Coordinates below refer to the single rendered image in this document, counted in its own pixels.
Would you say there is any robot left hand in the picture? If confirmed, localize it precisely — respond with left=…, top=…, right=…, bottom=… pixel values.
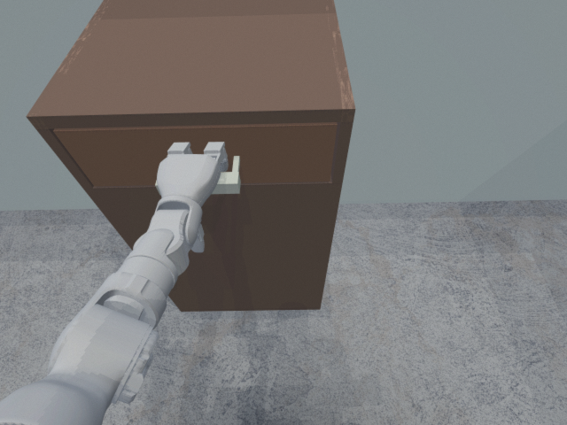
left=157, top=142, right=229, bottom=252

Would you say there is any robot left forearm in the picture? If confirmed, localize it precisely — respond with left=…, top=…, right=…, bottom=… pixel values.
left=47, top=196, right=203, bottom=375

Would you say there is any robot left upper arm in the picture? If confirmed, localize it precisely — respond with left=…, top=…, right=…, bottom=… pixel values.
left=0, top=304, right=159, bottom=425

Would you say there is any handle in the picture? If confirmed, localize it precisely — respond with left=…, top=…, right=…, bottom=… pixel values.
left=155, top=156, right=241, bottom=194

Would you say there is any cabinet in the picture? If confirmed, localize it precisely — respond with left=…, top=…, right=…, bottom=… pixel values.
left=26, top=0, right=355, bottom=312

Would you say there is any drawer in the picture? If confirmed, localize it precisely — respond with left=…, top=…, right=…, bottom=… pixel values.
left=53, top=122, right=338, bottom=187

